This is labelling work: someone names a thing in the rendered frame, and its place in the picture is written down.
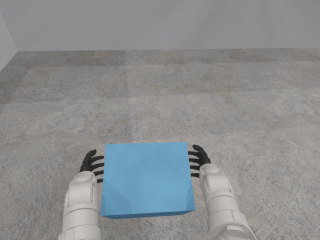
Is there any robot right forearm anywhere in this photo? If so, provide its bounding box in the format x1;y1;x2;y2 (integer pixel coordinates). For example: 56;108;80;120
199;163;257;240

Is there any robot left hand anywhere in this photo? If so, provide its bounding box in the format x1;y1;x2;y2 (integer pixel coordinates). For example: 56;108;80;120
79;149;105;184

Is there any carton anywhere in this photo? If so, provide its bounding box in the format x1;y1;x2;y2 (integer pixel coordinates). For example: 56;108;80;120
100;142;196;219

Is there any robot left forearm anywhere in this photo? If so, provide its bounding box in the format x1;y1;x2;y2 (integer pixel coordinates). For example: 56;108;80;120
57;171;102;240

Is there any robot right hand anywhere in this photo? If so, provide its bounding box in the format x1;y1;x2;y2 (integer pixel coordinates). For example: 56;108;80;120
188;144;211;178

